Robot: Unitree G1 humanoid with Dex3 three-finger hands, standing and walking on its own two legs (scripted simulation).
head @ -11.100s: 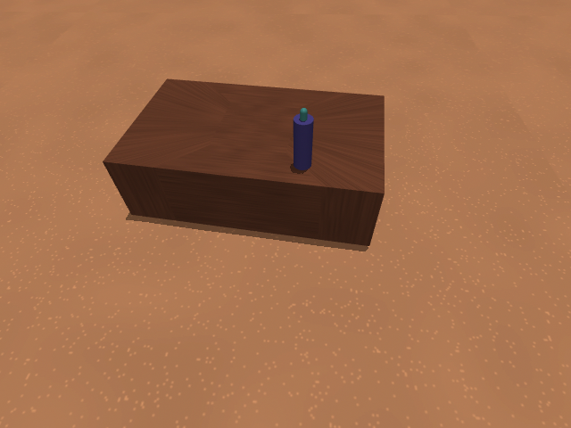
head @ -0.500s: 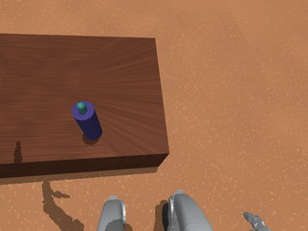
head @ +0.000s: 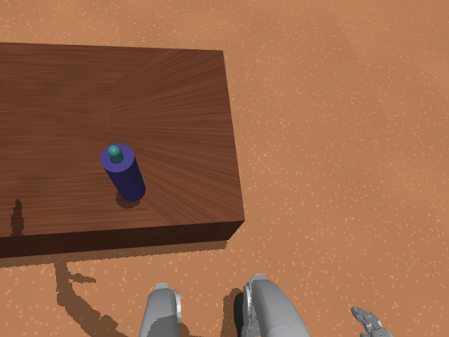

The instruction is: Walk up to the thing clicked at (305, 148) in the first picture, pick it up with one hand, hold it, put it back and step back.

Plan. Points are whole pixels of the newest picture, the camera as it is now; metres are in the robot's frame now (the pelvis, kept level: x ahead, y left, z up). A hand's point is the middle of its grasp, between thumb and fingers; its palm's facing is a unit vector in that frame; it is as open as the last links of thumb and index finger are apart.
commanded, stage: approach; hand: left
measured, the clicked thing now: (124, 172) +0.49 +0.20 -0.22
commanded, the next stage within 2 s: close in in 0.48 s
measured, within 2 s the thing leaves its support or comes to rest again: neither
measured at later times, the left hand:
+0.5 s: hand (62, 188) +0.43 +0.32 -0.17, palm faces +0.13 -0.99 +0.05, open 17.7 cm
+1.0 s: hand (111, 183) +0.46 +0.23 -0.22, palm faces +0.16 -0.99 +0.00, open 17.7 cm
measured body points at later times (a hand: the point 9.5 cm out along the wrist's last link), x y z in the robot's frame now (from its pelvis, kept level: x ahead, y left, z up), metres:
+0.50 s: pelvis -0.04 +0.00 -0.16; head +0.18 +0.07 +0.24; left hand +0.41 +0.37 -0.17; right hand +0.06 -0.27 -0.26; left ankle +0.02 +0.12 -0.64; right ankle +0.04 -0.15 -0.64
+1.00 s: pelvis -0.07 -0.01 -0.26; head +0.13 +0.01 +0.14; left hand +0.44 +0.28 -0.22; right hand -0.02 -0.29 -0.37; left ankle +0.01 +0.12 -0.64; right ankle +0.04 -0.15 -0.64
